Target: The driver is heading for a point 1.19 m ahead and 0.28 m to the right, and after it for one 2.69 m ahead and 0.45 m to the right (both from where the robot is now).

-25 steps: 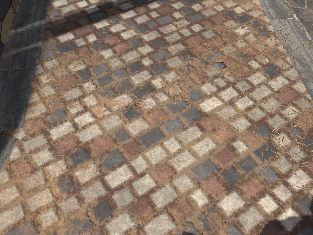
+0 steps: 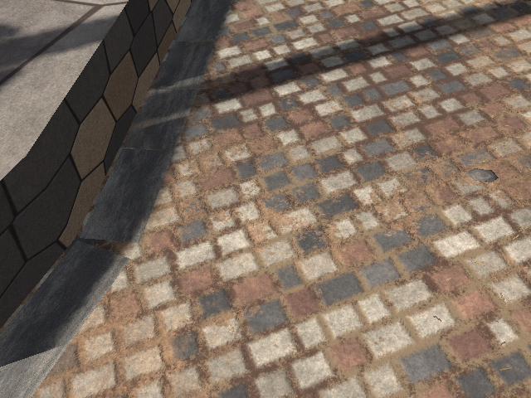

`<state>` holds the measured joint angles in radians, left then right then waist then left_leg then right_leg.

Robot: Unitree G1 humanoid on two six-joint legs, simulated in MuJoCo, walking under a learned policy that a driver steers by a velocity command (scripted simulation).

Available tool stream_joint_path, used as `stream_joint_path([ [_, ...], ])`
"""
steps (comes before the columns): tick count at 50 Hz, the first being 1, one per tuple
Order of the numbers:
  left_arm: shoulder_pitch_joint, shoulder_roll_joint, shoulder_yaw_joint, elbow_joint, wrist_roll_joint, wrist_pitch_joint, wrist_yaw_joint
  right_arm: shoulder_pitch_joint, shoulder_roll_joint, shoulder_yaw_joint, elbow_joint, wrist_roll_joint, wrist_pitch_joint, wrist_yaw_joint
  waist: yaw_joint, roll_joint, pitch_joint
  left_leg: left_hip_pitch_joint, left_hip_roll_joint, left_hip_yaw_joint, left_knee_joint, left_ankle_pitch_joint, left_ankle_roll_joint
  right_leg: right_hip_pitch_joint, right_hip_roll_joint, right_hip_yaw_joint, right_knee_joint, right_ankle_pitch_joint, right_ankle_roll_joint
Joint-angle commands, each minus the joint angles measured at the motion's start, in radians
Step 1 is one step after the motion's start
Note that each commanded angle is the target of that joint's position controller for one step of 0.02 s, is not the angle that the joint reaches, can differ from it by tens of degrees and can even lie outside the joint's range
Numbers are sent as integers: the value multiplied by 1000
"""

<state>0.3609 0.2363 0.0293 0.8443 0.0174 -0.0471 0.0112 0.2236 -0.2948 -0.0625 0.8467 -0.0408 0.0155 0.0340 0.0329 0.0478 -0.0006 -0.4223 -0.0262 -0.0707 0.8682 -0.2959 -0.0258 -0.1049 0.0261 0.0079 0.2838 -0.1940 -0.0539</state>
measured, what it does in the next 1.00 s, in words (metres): steps on the spot, turning right: left foot, then right foot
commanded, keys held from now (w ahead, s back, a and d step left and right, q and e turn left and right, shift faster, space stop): no key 0.24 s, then e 0.52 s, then w+e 0.24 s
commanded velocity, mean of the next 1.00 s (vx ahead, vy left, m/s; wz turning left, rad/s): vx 0.10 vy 0.00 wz -0.29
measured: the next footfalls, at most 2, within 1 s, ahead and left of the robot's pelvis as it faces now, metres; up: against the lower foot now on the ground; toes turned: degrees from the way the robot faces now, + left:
left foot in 0.18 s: +0.12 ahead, +0.11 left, +0.00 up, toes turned +0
right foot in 0.68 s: +0.08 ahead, -0.08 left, +0.00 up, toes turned -13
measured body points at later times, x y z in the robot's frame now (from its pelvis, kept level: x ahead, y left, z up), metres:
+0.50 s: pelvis +0.06 +0.03 -0.01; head +0.08 +0.04 +0.44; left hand +0.13 +0.28 -0.16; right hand +0.13 -0.23 -0.14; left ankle +0.08 +0.11 -0.75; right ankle +0.04 -0.09 -0.71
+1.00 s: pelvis +0.08 -0.02 +0.00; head +0.09 -0.05 +0.45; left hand +0.22 +0.23 -0.12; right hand +0.09 -0.32 -0.14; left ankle +0.16 +0.13 -0.69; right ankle +0.04 -0.07 -0.75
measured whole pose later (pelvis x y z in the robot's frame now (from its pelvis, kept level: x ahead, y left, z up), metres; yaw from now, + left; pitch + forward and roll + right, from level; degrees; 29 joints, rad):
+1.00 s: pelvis +0.08 -0.02 +0.00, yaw -22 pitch +2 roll +2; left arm 0.33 0.25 0.07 0.85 0.01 0.00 0.00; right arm 0.16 -0.29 -0.06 0.86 -0.04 0.02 0.01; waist 0.03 0.03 0.01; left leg -0.48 0.03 -0.05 0.87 -0.27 -0.05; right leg -0.15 0.11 0.13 0.31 -0.17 -0.11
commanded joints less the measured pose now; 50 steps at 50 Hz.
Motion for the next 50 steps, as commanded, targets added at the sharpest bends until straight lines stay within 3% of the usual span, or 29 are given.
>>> stream_joint_path([
  [1, 41, 144, 37, -7, 3, -19, 0, -111, -9, 12, -72, 7, -26, -7, 22, -183, 51, -103, 12, 81, -136, -27, -10, 81, -218, 181, -70, 263, -150],
  [4, 69, 144, 36, 26, 6, -10, -3, -98, 3, 24, -56, 23, -30, -24, 17, -212, 8, 38, -12, 123, -239, -22, 21, 44, -220, 141, 21, 538, -145],
  [7, 30, 130, 27, 37, -10, 4, 3, -24, 11, 30, -15, 23, -39, -42, -42, -170, -4, 243, -16, 121, -462, 154, 67, -37, -210, 143, 99, 470, -98],
  [8, 35, 114, 19, 40, -11, 2, 5, 12, -16, 24, 4, 14, -47, -52, -58, -122, -23, 371, 29, 60, -532, 232, 76, -100, -191, 133, 137, 372, -59],
  [9, 42, 80, 6, 23, -10, -3, 4, 72, -80, 13, 13, 2, -58, -62, -70, -17, -82, 510, 197, -107, -540, 376, 96, -181, -148, 92, 236, 171, -18],
  [10, 116, 5, -15, 31, -21, 7, 9, 58, -146, 5, 13, 22, -50, -65, -31, 137, -91, 507, 359, -275, -538, 563, 213, -254, -34, -7, 327, -241, 7],
  [11, 87, 84, 5, 50, -12, 31, 22, 90, -91, 14, 30, 39, -44, -60, -73, 108, -77, 439, 382, -313, -553, 523, 286, -242, -29, -8, 418, -388, 12],
  [12, 48, 96, 12, 48, -3, 41, 23, 61, -58, 27, 30, 36, -46, -56, -62, 89, -15, 398, 354, -292, -578, 490, 291, -283, -26, 6, 484, -409, 16],
  [14, 42, 57, 6, 75, 1, 56, 15, -23, -9, 47, 20, 27, -49, -67, -22, 65, 21, 319, 291, -173, -619, 489, 236, -256, -50, 36, 510, -332, 36],
  [17, 50, 63, 16, 95, 4, 67, 12, -48, -43, 39, 25, 29, -52, -84, 5, 63, -12, 289, 248, -42, -587, 657, 216, -204, -26, 18, 573, -253, 59],
  [19, 24, 69, 25, 89, 3, 76, 13, -32, -55, 30, 30, 33, -45, -88, -2, 56, -15, 279, 259, -12, -582, 620, 233, -233, -27, 4, 622, -245, 65],
  [23, -72, 58, 32, 47, 7, 93, 6, -3, -60, 15, 37, 22, -23, -96, -29, 63, 24, 261, 283, -2, -596, 398, 258, -315, -46, -18, 621, -238, 63],
  [27, -117, 48, 31, 12, 3, 97, -5, -3, -79, 0, 34, 14, -18, -93, -38, 61, 6, 265, 311, 16, -562, 400, 271, -290, -49, -47, 540, -246, 47],
  [30, -119, 54, 35, -12, -3, 95, -15, -17, -104, -12, 27, 12, -13, -86, -36, 70, -20, 275, 333, 32, -505, 440, 254, -236, -42, -69, 454, -243, 23],
  [32, -88, 52, 36, -16, -3, 88, -21, -40, -119, -21, 21, 17, -3, -83, -6, 51, -29, 237, 318, 74, -423, 380, 203, -140, -23, -91, 295, -144, -1],
  [33, -72, 71, 41, -16, 0, 78, -21, -20, -115, -23, 28, 14, 2, -79, 4, 0, -28, 185, 287, 112, -342, 260, 146, -69, -22, -49, 171, -47, -15],
  [34, -61, 164, 62, -26, 14, 64, -13, 19, -71, -16, 18, 10, 10, -69, -8, -229, -20, 53, 186, 214, -106, 0, 67, 1, -191, 218, -2, 59, -56],
  [35, -28, 295, 93, -39, 8, 62, -11, -52, -20, 0, -48, 19, 20, -83, 17, -384, 24, -175, -14, 203, 57, -365, 15, -4, -433, 553, -40, 385, -214],
  [36, 41, 261, 92, -12, 3, 66, -5, -85, -51, -3, -50, 10, 33, -88, 40, -224, 4, -148, 23, 70, 200, -354, 14, -16, -411, 517, -14, 435, -277],
  [37, -11, 214, 80, -18, -4, 70, 2, -73, -53, -6, -40, 25, 35, -82, 0, -154, 31, -158, 42, 45, 241, -264, 14, -38, -341, 415, 9, 400, -264],
  [38, -96, 184, 72, -41, -7, 77, 6, -57, -56, -7, -28, 32, 26, -76, -34, -119, 48, -162, 56, 31, 214, -174, 13, -48, -267, 341, 8, 329, -215],
  [40, -134, 152, 65, -66, -12, 78, 5, -33, -89, -16, -16, -1, 13, -52, -37, -157, -18, -163, 57, 41, 199, -74, 7, 16, -190, 318, -32, 81, -180],
  [41, -111, 149, 65, -63, -13, 75, -1, -40, -91, -18, -19, -5, 11, -41, -28, -150, -29, -174, 57, 40, 194, -45, 3, 35, -181, 336, -59, -54, -181],
  [43, -65, 164, 70, -50, -12, 61, -7, -81, -82, -17, -36, -1, 8, -29, -10, -135, 2, -223, 60, 37, 144, -6, -8, 63, -183, 385, -106, -212, -184],
  [50, 32, 194, 80, -23, -3, 24, -8, -174, -69, -12, -74, 3, -24, -27, 32, -146, 38, -256, 53, 26, -57, 40, -34, 84, -177, 453, -120, -214, -207],
])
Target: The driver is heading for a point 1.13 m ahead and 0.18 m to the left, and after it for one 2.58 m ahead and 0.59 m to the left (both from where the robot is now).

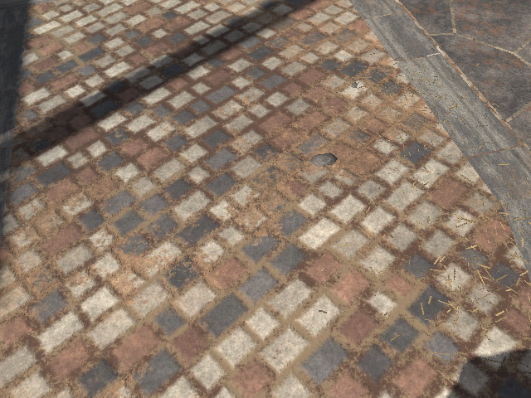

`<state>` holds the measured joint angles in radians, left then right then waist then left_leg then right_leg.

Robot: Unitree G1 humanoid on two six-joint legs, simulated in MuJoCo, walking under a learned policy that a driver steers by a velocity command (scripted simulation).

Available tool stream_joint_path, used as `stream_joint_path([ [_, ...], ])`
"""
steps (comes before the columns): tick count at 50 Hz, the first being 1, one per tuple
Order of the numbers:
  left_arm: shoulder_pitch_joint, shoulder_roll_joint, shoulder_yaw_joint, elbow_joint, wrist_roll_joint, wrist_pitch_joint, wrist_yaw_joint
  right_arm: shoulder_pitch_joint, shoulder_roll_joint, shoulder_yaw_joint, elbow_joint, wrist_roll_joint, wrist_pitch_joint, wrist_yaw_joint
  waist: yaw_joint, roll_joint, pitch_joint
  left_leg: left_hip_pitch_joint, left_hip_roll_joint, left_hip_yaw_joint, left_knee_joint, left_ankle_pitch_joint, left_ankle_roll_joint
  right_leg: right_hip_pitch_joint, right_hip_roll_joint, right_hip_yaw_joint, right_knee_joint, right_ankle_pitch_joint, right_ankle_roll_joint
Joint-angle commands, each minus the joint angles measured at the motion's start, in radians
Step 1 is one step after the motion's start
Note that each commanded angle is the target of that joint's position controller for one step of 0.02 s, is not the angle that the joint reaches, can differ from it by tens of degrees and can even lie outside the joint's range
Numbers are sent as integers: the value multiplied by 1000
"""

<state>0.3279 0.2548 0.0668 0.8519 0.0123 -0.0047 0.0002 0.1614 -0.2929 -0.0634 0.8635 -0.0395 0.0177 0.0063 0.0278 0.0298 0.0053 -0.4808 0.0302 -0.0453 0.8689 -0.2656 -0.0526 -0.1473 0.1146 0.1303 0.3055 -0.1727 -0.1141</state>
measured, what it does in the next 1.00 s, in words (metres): walks ahead: left foot, then right foot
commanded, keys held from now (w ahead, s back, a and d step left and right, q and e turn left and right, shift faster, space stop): w+e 0.04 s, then w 0.50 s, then w+q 0.46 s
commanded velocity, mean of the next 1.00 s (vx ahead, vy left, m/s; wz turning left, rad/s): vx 0.46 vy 0.00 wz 0.00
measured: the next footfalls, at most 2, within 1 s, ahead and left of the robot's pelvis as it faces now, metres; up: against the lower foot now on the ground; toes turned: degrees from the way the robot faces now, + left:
left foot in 0.26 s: +0.20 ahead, +0.14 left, +0.00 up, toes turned -7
right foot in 0.74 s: +0.49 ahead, -0.08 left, +0.00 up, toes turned -4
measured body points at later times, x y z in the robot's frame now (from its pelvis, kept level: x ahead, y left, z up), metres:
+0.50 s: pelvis +0.20 +0.05 +0.00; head +0.22 +0.07 +0.45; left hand +0.33 +0.30 -0.14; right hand +0.18 -0.21 -0.13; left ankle +0.16 +0.14 -0.75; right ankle +0.22 -0.08 -0.68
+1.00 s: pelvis +0.47 -0.01 +0.00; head +0.49 -0.01 +0.44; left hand +0.49 +0.26 -0.13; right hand +0.56 -0.27 -0.14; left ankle +0.50 +0.14 -0.67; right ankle +0.45 -0.08 -0.75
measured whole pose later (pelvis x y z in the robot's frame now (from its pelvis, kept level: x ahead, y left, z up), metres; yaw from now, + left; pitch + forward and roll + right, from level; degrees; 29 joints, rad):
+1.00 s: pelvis +0.47 -0.01 +0.00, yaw +5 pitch +0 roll -1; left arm 0.31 0.24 0.04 0.89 0.02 -0.10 0.00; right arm 0.25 -0.27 -0.07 0.87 -0.03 0.00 0.04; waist 0.00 0.04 0.04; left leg -0.60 0.07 -0.01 1.08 -0.21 0.06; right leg -0.10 0.03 -0.18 0.30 -0.20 -0.07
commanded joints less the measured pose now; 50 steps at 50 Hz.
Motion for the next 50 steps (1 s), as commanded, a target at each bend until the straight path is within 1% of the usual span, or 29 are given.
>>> stream_joint_path([
  [1, 73, 178, 44, -30, 3, -21, 2, -126, -69, -10, -98, 3, -30, 1, 42, -127, 34, -193, -5, -1, -82, 13, -8, 120, -264, 340, -138, -232, -150],
  [8, 107, 171, 42, -14, 11, -45, -3, -184, -56, 9, -148, 9, -62, 13, 57, -132, 49, -46, -19, 29, -250, 19, 34, 39, -266, 346, -91, -152, -139],
  [10, 80, 178, 42, -16, 10, -50, -3, -130, -58, 9, -145, 15, -71, 11, 19, -133, 51, 103, -33, 41, -323, 20, 57, -34, -262, 341, -59, -86, -113],
  [12, 52, 168, 36, -18, 4, -56, 0, 14, -69, 1, -106, 11, -86, -3, -64, -86, 20, 373, -57, 51, -440, 54, 80, -146, -206, 298, 59, 30, -64],
  [13, 37, 130, 23, -28, -2, -67, -2, 136, -127, -16, -83, 1, -98, -16, -124, 3, -44, 540, 50, -74, -499, -39, 110, -223, -140, 213, 250, 49, -25],
  [14, 43, 51, 3, -62, -20, -77, -7, 256, -239, -39, -72, -13, -97, -27, -148, 222, -133, 720, 290, -465, -641, -345, 199, -410, 0, 38, 561, -179, 27],
  [15, 76, 112, 13, -55, 3, -68, -2, 264, -251, -50, -41, 0, -86, -22, -104, 208, -81, 649, 374, -711, -714, -499, 264, -542, 18, -2, 718, -359, 27],
  [16, 61, 133, 16, -40, 18, -61, -5, 194, -167, -33, -61, 10, -83, -13, -65, 75, 26, 553, 345, -631, -699, -513, 270, -570, -50, 30, 798, -287, 13],
  [17, 25, 121, 12, -35, 23, -62, -19, 133, -105, -18, -74, 16, -87, -6, -47, 18, 73, 479, 288, -500, -702, -391, 255, -557, -86, 19, 794, -209, 16],
  [18, 3, 109, 9, -38, 23, -61, -29, 107, -71, -7, -77, 14, -93, -4, -32, 24, 80, 442, 238, -394, -719, -254, 234, -533, -114, -2, 763, -158, 25],
  [19, -11, 106, 8, -39, 32, -56, -35, 115, -53, 1, -68, 14, -101, -6, -26, 49, 71, 432, 203, -319, -725, -124, 221, -515, -132, -23, 744, -125, 38],
  [20, -15, 99, 4, -33, 38, -50, -40, 134, -50, 3, -56, 15, -109, -4, -27, 62, 54, 436, 175, -259, -722, 15, 217, -501, -134, -48, 751, -95, 50],
  [23, -89, 81, -6, -59, 37, -42, -47, 212, -55, 1, -12, 30, -123, 2, -29, 58, 37, 473, 162, -169, -717, 309, 239, -556, -157, -102, 739, -43, 80],
  [25, -182, 67, -15, -90, 37, -40, -50, 252, -48, 4, 11, 34, -122, 2, -45, 50, 51, 481, 146, -121, -723, 421, 243, -591, -169, -141, 673, -1, 97],
  [28, -318, 32, -38, -136, 30, -40, -54, 295, -41, 9, 40, 33, -119, 1, -72, 56, 73, 444, 109, -65, -721, 530, 228, -525, -160, -191, 481, 86, 106],
  [31, -396, 32, -46, -163, 20, -42, -50, 337, -69, 6, 66, 31, -115, -7, -84, 58, 81, 460, 130, -91, -700, 596, 228, -440, -129, -201, 332, 126, 96],
  [34, -352, 65, -38, -153, 18, -51, -33, 318, -91, 3, 74, 29, -109, -15, -41, 55, 53, 509, 159, -116, -604, 769, 211, -318, -101, -183, 259, 83, 60],
  [35, -281, 85, -30, -130, 19, -57, -23, 309, -100, 1, 74, 28, -108, -16, -8, 60, 14, 514, 152, -115, -521, 873, 198, -217, -77, -184, 234, 50, 45],
  [36, -149, 110, -18, -88, 22, -66, -12, 298, -103, 1, 75, 31, -105, -14, 52, 41, -56, 485, 122, -93, -369, 889, 181, -44, -64, -188, 169, 69, 22],
  [37, -2, 156, -1, -53, 40, -79, 4, 292, -89, 4, 64, 39, -106, -10, 112, 14, -146, 330, 83, -76, -165, 688, 167, 204, -163, -100, 159, 56, -9],
  [38, 116, 251, 20, -55, 66, -81, 18, 341, 6, 24, 21, 56, -106, -7, 115, -158, -307, 93, -17, -8, 153, 185, 143, 469, -469, 238, 146, -50, -64],
  [39, 82, 253, 27, -51, 42, -63, 10, 410, -15, 12, 28, 64, -91, -16, 68, -263, -376, -67, -103, 1, 361, -258, 142, 481, -591, 556, 22, -104, -143],
  [40, -14, 165, 10, -70, 21, -56, 4, 343, -77, -7, 36, 37, -77, -20, 35, -120, -202, -124, -30, -34, 400, -179, 150, 329, -533, 442, -11, -196, -118],
  [41, -88, 99, -7, -77, 15, -61, 2, 284, -49, -4, 29, 33, -75, -9, 17, -87, -72, -123, 2, -29, 367, -106, 147, 184, -482, 296, -56, -168, -98],
  [42, -114, 70, -14, -73, 18, -69, 1, 265, -21, -1, 29, 30, -69, -2, -5, -85, -9, -93, 29, -24, 328, -67, 143, 86, -436, 188, -96, -96, -69],
  [43, -109, 59, -17, -59, 16, -78, 5, 255, -21, -6, 25, 15, -57, 6, -25, -109, 22, -68, 46, -20, 300, -54, 135, 23, -405, 108, -117, -31, -51],
  [44, -104, 57, -17, -49, 14, -87, 6, 266, -6, -5, 29, 7, -43, 14, -42, -113, 29, -45, 50, -12, 294, -43, 128, -9, -387, 49, -132, 13, -41],
  [47, -64, 68, -9, -25, 1, -115, 5, 198, 9, -7, -3, 6, -23, 32, -54, -102, 38, -107, 62, 1, 272, 33, 115, -3, -380, -58, -172, 119, -45],
  [50, -22, 65, -7, -2, 5, -117, 7, 90, 11, -6, -46, 6, -18, 44, -44, -94, 62, -202, 73, 16, 201, 142, 101, 32, -361, -157, -183, 198, -42],
])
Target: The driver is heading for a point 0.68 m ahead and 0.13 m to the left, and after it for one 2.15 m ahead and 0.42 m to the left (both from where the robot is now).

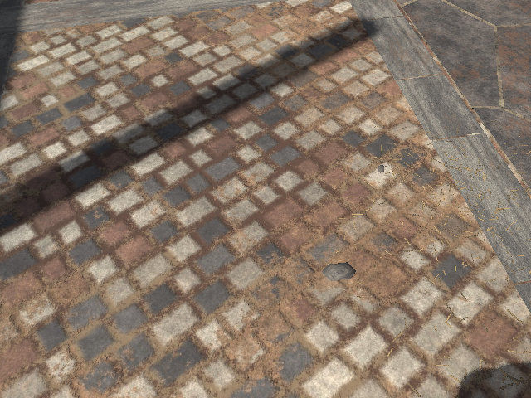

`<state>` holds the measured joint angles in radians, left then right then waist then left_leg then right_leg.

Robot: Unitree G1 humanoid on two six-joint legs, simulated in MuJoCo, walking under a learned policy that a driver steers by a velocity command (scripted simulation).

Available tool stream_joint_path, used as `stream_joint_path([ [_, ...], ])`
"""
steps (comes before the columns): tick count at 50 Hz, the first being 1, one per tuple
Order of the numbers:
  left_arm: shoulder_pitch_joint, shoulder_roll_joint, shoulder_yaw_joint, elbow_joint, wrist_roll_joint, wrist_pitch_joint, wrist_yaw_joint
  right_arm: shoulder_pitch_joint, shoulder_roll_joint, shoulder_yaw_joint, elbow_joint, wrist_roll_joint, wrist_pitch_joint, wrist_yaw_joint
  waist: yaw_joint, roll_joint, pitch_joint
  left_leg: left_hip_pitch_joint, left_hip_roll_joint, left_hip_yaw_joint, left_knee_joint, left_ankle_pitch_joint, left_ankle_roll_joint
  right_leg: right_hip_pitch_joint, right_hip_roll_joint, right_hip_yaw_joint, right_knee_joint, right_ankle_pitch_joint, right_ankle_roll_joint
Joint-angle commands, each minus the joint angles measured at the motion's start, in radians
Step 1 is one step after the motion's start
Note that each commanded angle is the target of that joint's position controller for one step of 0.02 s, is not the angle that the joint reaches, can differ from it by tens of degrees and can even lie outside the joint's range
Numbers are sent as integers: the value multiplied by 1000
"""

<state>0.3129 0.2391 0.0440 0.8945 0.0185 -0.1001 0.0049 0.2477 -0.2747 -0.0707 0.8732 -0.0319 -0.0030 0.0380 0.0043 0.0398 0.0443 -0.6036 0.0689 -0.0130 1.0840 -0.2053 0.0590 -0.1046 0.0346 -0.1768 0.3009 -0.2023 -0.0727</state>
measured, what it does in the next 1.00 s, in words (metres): walks ahead, turning left: left foot, then right foot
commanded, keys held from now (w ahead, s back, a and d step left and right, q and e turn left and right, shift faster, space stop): w+q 0.20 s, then q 0.42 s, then no key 0.38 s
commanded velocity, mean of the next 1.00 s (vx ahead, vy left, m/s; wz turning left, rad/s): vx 0.21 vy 0.00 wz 0.46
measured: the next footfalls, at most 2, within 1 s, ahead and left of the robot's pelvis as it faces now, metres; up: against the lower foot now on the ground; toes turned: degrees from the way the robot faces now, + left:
left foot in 0.28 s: +0.29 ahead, +0.11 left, +0.00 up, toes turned +15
right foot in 0.88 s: +0.46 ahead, -0.02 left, +0.00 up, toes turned +26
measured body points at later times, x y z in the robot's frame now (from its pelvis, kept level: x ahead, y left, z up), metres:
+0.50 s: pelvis +0.23 +0.06 -0.01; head +0.28 +0.09 +0.44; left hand +0.27 +0.34 -0.14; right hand +0.39 -0.18 -0.13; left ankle +0.25 +0.10 -0.75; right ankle +0.29 -0.10 -0.66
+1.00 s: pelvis +0.32 +0.03 +0.00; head +0.36 +0.02 +0.45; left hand +0.31 +0.31 -0.11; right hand +0.53 -0.17 -0.14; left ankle +0.23 +0.11 -0.71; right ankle +0.38 -0.05 -0.75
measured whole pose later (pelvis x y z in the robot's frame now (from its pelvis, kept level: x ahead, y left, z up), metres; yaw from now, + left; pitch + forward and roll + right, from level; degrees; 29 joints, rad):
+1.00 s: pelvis +0.32 +0.03 +0.00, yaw +28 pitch +0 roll +1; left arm 0.18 0.23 0.00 0.78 0.01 0.00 0.04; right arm 0.22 -0.28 -0.05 0.82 -0.01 0.05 -0.02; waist -0.01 0.04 0.06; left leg -0.29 -0.13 -0.13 0.79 -0.50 0.01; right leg -0.22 0.02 0.00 0.44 -0.22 -0.04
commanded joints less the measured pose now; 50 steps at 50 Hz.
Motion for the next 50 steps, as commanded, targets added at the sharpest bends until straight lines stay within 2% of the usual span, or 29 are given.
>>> stream_joint_path([
  [1, 4, 77, 15, -37, 0, -21, 2, -34, -4, 4, -71, -1, 0, 16, -16, -103, 32, -89, 31, -5, -67, 119, -14, -6, -270, 117, -178, 255, -80],
  [5, 49, 101, 18, -13, -1, -17, 7, -186, 14, 24, -128, -1, -7, 32, 19, -103, 52, -31, 9, 77, -313, 230, -4, 25, -261, 17, -162, 362, -60],
  [7, 89, 118, 21, 5, 0, -10, 12, -243, 9, 27, -154, -4, -8, 37, 36, -99, 61, -23, -3, 112, -385, 205, 17, 92, -282, -7, -143, 421, -56],
  [9, 111, 131, 23, 20, 3, 3, 19, -263, -3, 26, -170, -8, -8, 37, 36, -101, 56, -3, -29, 139, -433, 133, 46, 170, -298, -35, -85, 565, -47],
  [11, 105, 156, 28, 25, 5, 18, 28, -216, -17, 19, -163, -14, -8, 28, 6, -126, 19, 84, -95, 180, -457, 27, 83, 219, -301, -68, 61, 898, -36],
  [12, 99, 172, 33, 25, 5, 28, 32, -134, -29, 11, -141, -17, -14, 21, -27, -133, -26, 167, -136, 189, -479, -6, 104, 226, -297, -76, 200, 1022, -31],
  [13, 95, 181, 35, 20, 0, 37, 33, -13, -51, -2, -104, -24, -26, 11, -72, -127, -97, 308, -167, 171, -543, 28, 127, 186, -289, -76, 391, 981, -18],
  [14, 75, 178, 34, 3, -11, 38, 29, 132, -99, -24, -63, -38, -39, -5, -148, -75, -184, 543, -117, 83, -629, 154, 168, 23, -257, -87, 665, 709, 22],
  [15, 155, 43, 8, -59, -21, 33, 14, 121, -239, -58, -74, -38, -37, -17, -58, 170, -308, 930, 244, -353, -522, 651, 309, -415, -100, -71, 1042, -332, 84],
  [16, 86, 130, 24, -87, -16, 37, 16, 188, -265, -70, -97, 13, -21, -26, -121, 51, -439, 980, 330, -601, -607, 831, 416, -525, -10, 135, 1216, -421, 104],
  [17, 1, 117, 20, -109, -20, 34, 17, 125, -239, -64, -95, 25, -13, -39, -102, -13, -307, 871, 298, -431, -641, 891, 382, -585, -78, 198, 1191, -294, 99],
  [18, -25, 106, 13, -115, -20, 28, 19, 55, -172, -47, -98, 36, -11, -43, -69, -29, -183, 722, 247, -343, -678, 858, 332, -571, -107, 194, 1097, -220, 95],
  [19, -28, 110, 17, -106, -7, 36, 20, 5, -127, -35, -102, 39, -10, -45, -29, -55, -102, 604, 182, -278, -713, 811, 278, -533, -127, 198, 1021, -195, 99],
  [20, -8, 113, 19, -108, 13, 55, 17, -28, -100, -25, -109, 45, -8, -49, 5, -47, -80, 512, 137, -234, -740, 787, 256, -474, -130, 201, 971, -184, 110],
  [21, 15, 107, 20, -104, 21, 75, 15, -37, -93, -20, -113, 40, -12, -46, 23, -43, -89, 465, 116, -210, -748, 793, 238, -426, -127, 201, 932, -179, 117],
  [23, 31, 85, 17, -111, 19, 101, 13, -19, -127, -28, -108, 29, -24, -38, 41, -43, -118, 435, 85, -184, -740, 858, 227, -401, -110, 190, 872, -156, 129],
  [25, 1, 81, 16, -128, 16, 110, 13, 1, -146, -34, -110, 24, -26, -37, 32, -23, -134, 429, 67, -185, -736, 843, 210, -416, -104, 188, 820, -113, 133],
  [29, -108, 105, 20, -171, 12, 125, 19, 48, -150, -36, -113, 24, -8, -44, -6, 22, -125, 456, 52, -246, -739, 668, 173, -474, -99, 207, 728, -56, 138],
  [33, -172, 112, 17, -193, 5, 131, 25, 86, -150, -37, -117, 17, 5, -51, -35, 41, -104, 518, 72, -314, -734, 549, 168, -500, -88, 228, 634, -61, 129],
  [38, -188, 111, 10, -200, -10, 123, 30, 97, -140, -27, -113, 3, 14, -54, -51, 57, -86, 536, 91, -338, -674, 669, 175, -390, -50, 215, 505, -145, 90],
  [41, -152, 107, 6, -193, -20, 117, 35, 62, -143, -21, -114, 7, 24, -58, -35, 65, -72, 510, 84, -366, -637, 659, 149, -254, -27, 203, 332, -163, 62],
  [42, -116, 99, 4, -182, -18, 112, 37, 37, -141, -17, -115, 16, 26, -61, -6, 55, -66, 483, 62, -366, -618, 591, 119, -171, -24, 197, 193, -88, 54],
  [43, -78, 98, 3, -170, -8, 102, 41, 13, -129, -10, -120, 28, 25, -65, 20, 31, -66, 416, 29, -363, -593, 453, 72, -45, -58, 228, 33, 74, 42],
  [44, -79, 153, 8, -179, 10, 92, 50, 53, -68, 9, -130, 28, 18, -65, -11, -118, -104, 349, -45, -288, -491, 207, 17, 63, -236, 397, -17, 256, 8],
  [45, -136, 211, 10, -200, 1, 96, 43, 123, -53, 11, -119, 34, 25, -70, -52, -250, -98, 264, -201, -154, -420, -274, -17, 56, -412, 577, 17, 637, -131],
  [46, -81, 170, 3, -177, -7, 97, 35, 93, -120, -5, -101, 16, 38, -73, -4, -220, -121, 294, -184, -116, -276, -421, -27, 7, -442, 601, 34, 702, -225],
  [47, -88, 136, -10, -170, -7, 91, 30, 62, -126, -10, -96, 18, 43, -70, -9, -160, -89, 288, -179, -129, -205, -395, -38, -19, -392, 544, 29, 668, -221],
  [48, -126, 121, -17, -169, -6, 90, 29, 50, -110, -9, -84, 21, 47, -66, -24, -136, -70, 291, -167, -137, -189, -351, -54, -39, -331, 468, 23, 593, -180],
  [50, -160, 120, -20, -162, -3, 89, 34, 52, -89, -1, -65, 21, 56, -54, -41, -191, -65, 312, -154, -123, -236, -284, -81, -32, -251, 376, 23, 571, -116],
])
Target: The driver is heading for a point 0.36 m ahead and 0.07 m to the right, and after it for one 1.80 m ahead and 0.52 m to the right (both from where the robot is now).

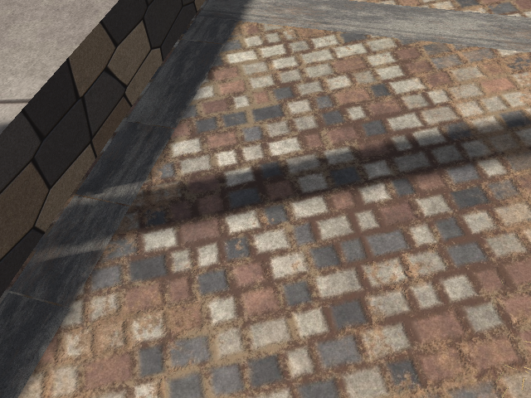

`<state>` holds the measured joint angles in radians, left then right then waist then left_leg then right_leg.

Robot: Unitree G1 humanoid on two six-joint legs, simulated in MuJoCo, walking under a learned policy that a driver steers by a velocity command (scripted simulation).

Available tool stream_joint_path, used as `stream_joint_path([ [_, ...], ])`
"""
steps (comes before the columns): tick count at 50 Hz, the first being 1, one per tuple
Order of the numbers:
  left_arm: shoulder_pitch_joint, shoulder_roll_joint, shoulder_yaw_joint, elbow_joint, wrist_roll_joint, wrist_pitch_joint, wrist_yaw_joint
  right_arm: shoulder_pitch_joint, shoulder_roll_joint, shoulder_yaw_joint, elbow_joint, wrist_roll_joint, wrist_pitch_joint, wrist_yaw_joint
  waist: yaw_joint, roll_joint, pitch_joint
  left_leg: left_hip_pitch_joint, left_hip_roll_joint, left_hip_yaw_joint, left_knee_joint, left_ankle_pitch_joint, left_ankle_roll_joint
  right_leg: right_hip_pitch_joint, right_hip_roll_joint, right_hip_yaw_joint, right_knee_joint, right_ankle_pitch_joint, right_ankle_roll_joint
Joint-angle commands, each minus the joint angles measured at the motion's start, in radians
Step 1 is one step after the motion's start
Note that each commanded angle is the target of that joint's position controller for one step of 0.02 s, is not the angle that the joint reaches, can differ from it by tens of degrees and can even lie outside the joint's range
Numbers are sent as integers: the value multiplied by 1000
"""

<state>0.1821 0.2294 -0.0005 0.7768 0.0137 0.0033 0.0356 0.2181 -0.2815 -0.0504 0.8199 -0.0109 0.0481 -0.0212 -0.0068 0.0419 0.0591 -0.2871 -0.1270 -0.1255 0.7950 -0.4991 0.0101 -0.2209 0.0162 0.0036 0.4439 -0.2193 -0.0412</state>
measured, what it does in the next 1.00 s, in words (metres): walks ahead: left foot, then left foot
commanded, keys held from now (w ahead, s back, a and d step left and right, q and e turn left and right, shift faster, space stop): no key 0.14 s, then w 0.54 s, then w+e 0.32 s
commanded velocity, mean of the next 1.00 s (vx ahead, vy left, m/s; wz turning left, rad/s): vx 0.32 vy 0.00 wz -0.06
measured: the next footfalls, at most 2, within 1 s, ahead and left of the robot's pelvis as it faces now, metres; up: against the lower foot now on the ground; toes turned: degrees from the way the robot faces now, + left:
left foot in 0.20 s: +0.00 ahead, +0.12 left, +0.00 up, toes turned -6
left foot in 0.92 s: +0.42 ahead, +0.08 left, +0.00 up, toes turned -3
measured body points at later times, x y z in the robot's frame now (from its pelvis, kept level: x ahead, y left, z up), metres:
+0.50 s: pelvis +0.05 -0.02 -0.01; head +0.06 -0.04 +0.44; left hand +0.17 +0.25 -0.12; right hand +0.02 -0.30 -0.16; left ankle -0.04 +0.12 -0.74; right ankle +0.06 -0.11 -0.75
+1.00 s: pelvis +0.29 +0.01 -0.02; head +0.32 +0.02 +0.43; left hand +0.27 +0.27 -0.17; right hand +0.45 -0.25 -0.12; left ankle +0.38 +0.08 -0.74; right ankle +0.11 -0.10 -0.68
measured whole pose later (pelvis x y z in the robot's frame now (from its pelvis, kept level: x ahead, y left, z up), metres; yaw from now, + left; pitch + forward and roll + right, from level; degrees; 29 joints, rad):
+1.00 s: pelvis +0.29 +0.01 -0.02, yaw -8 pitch +0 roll -1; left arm 0.41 0.23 0.04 0.99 0.00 -0.05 0.00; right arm 0.05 -0.23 -0.03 0.83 -0.04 -0.07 0.00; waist 0.07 -0.02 0.07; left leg -0.41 0.00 0.09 0.57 -0.16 0.06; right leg -0.18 0.03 0.05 0.98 -0.45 -0.08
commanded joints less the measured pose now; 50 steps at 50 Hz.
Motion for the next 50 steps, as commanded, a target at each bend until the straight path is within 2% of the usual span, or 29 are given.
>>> stream_joint_path([
  [1, -25, 134, 25, -35, 4, -13, 3, 83, -73, -15, 2, 1, 7, 8, -28, -198, -86, 10, 41, 12, 12, 18, -43, 97, -207, 167, -110, 599, -135],
  [5, 27, 152, 31, 10, 4, -7, -6, 29, -49, 2, 31, 13, 13, 0, 12, -204, -107, 70, 69, 76, -206, 69, -50, 146, -197, 177, -84, 544, -136],
  [7, 20, 161, 35, 27, 3, -2, -8, 37, -48, 6, 56, 14, 9, -6, 0, -198, -106, 126, 75, 96, -353, 175, -36, 133, -189, 186, -70, 483, -121],
  [8, 18, 156, 34, 35, 1, 0, -10, 66, -36, 13, 79, 8, 3, -8, -13, -180, -128, 207, 83, 101, -465, 270, -25, 100, -176, 186, -88, 295, -94],
  [9, 35, 152, 36, 44, 0, 2, -13, 63, -55, 12, 91, -7, -6, -10, -4, -160, -123, 279, 103, 67, -473, 274, -8, 22, -157, 202, -115, 25, -64],
  [10, 41, 153, 41, 46, 0, 6, -20, 63, -86, 9, 94, -25, -18, -11, 5, -126, -97, 302, 152, 14, -429, 158, 20, -67, -127, 201, -116, -229, -52],
  [11, 17, 143, 40, 34, -3, 12, -25, 51, -128, -3, 104, -20, -19, -5, 12, -31, -14, 189, 164, -39, -429, -58, 70, -127, -48, 130, -106, -383, -45],
  [12, -35, 150, 42, 25, 5, 15, -29, 77, -123, -4, 115, -12, -23, 0, -25, 20, 53, 123, 200, -120, -498, -215, 117, -170, -13, 86, -17, -401, -40],
  [14, -83, 109, 38, 2, 12, 1, -40, 129, -161, -17, 141, -11, -39, -1, -53, 174, 124, 126, 353, -342, -673, -328, 201, -258, 40, -37, 206, -231, -20],
  [16, -89, 129, 49, -8, 17, -21, -46, 120, -145, -17, 142, -18, -57, 0, -48, 146, 128, 160, 400, -378, -697, -191, 232, -312, -13, -6, 306, -217, -29],
  [19, -72, 118, 51, -3, 11, -47, -63, 104, -131, -20, 150, -10, -82, 6, -26, 120, 83, 213, 341, -246, -654, 27, 207, -252, -22, -29, 234, -199, -31],
  [22, 63, 94, 55, 48, 5, -50, -61, 67, -131, -25, 152, 3, -86, 12, 54, 90, 44, 31, 278, -120, -557, 149, 160, 98, 30, -99, 15, -43, -31],
  [23, 163, 119, 68, 89, 6, -52, -52, 66, -118, -23, 149, 0, -91, 12, 91, 35, 14, -75, 245, -84, -463, 180, 138, 274, 36, -75, -19, -46, -30],
  [24, 296, 186, 88, 119, 16, -61, -36, 36, -79, -10, 127, -4, -100, 15, 155, -114, -37, -200, 169, 10, -219, 182, 101, 432, -117, 131, -125, -193, -56],
  [25, 407, 322, 118, 142, 13, -60, -34, 25, -12, 8, 81, 1, -109, 20, 175, -360, -98, -379, 45, 133, 74, -20, 66, 502, -371, 579, -304, -480, -161],
  [26, 358, 259, 103, 149, 14, -52, -36, -2, -99, -13, 79, -20, -102, 19, 125, -216, -6, -427, 101, 59, 237, -49, 87, 359, -414, 658, -323, -565, -208],
  [27, 246, 204, 88, 115, 12, -56, -42, -10, -94, -15, 81, -19, -103, 31, 66, -122, 71, -437, 153, 40, 280, 48, 101, 268, -374, 568, -322, -522, -202],
  [28, 179, 165, 77, 98, 10, -63, -46, 7, -72, -9, 94, -15, -108, 43, 33, -95, 84, -408, 182, 51, 270, 129, 97, 216, -324, 468, -334, -404, -181],
  [30, 164, 137, 65, 103, 8, -80, -43, 19, -53, -5, 105, -27, -105, 56, 10, -106, 58, -360, 207, 84, 238, 226, 74, 202, -253, 314, -344, -152, -152],
  [33, 245, 132, 59, 152, 2, -95, -42, -40, -39, 0, 82, -30, -96, 64, 15, -118, 33, -392, 205, 135, 201, 286, 40, 244, -227, 194, -328, 158, -160],
  [36, 292, 118, 51, 184, -3, -94, -39, -177, -17, 12, 25, -30, -94, 67, 37, -114, 61, -406, 199, 169, 54, 345, 5, 218, -206, 146, -322, 284, -172],
  [40, 298, 146, 56, 196, -1, -92, -34, -279, -13, 22, -26, -16, -95, 67, 49, -136, 62, -261, 157, 189, -154, 430, -3, 154, -197, 138, -288, 384, -159],
  [43, 269, 163, 61, 195, -2, -89, -31, -241, -45, 11, -33, -12, -102, 52, 14, -131, 37, -144, 140, 173, -213, 411, 25, 173, -224, 168, -219, 501, -134],
  [45, 235, 173, 66, 190, -2, -86, -33, -51, -82, -11, 20, -15, -117, 34, -74, -101, -59, 99, 98, 184, -303, 374, 53, 161, -177, 138, 12, 657, -100],
  [46, 235, 156, 63, 181, -6, -87, -36, 101, -130, -29, 57, -30, -129, 19, -129, -55, -158, 318, 169, 119, -330, 335, 79, 52, -117, 102, 233, 533, -82],
  [47, 285, 59, 42, 140, -22, -86, -39, 229, -225, -50, 51, -57, -134, 5, -134, 104, -322, 563, 465, -232, -388, 81, 130, -165, -21, 38, 563, 106, -53],
  [48, 350, 49, 46, 131, -29, -74, -34, 180, -256, -57, 42, -46, -119, 12, -79, 225, -351, 561, 594, -590, -562, -35, 200, -357, 64, 41, 751, -324, -55],
  [49, 297, 117, 65, 143, -6, -60, -31, 83, -162, -39, 26, -25, -112, 15, -42, 92, -202, 418, 546, -497, -579, -149, 183, -397, -18, 76, 819, -233, -69],
  [50, 246, 110, 68, 138, -2, -58, -42, 1, -86, -21, 9, -15, -117, 19, -21, 32, -92, 281, 496, -336, -600, -64, 162, -387, -54, 71, 788, -142, -70],
])
Keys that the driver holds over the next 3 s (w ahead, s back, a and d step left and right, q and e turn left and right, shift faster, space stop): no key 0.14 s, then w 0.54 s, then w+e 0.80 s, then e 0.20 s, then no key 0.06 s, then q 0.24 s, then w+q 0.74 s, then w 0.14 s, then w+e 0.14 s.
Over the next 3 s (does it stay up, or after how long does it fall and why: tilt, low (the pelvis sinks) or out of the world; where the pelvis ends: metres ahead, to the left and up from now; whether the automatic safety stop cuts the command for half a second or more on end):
stays up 1.04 -0.22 -0.01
